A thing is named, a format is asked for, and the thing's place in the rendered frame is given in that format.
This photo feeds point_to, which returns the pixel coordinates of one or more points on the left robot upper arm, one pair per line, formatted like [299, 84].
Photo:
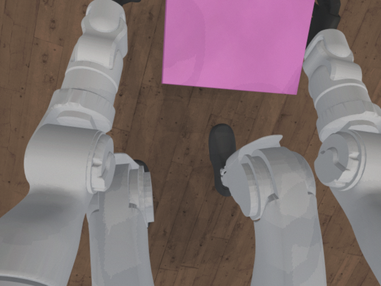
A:
[40, 236]

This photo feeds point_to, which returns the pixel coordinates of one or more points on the robot right hand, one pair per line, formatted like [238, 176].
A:
[325, 16]

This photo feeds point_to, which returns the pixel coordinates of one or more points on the carton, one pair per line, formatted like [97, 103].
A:
[245, 45]

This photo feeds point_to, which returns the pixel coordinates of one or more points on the robot right foot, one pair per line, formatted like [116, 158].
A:
[222, 145]

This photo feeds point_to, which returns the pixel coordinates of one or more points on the right robot upper arm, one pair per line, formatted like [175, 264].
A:
[349, 162]

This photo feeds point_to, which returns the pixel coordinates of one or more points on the right robot forearm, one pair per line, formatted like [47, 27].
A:
[335, 85]

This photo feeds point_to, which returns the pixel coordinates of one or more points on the left robot forearm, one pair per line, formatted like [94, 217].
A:
[87, 95]

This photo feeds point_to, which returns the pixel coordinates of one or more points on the right robot thigh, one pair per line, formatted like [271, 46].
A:
[270, 185]

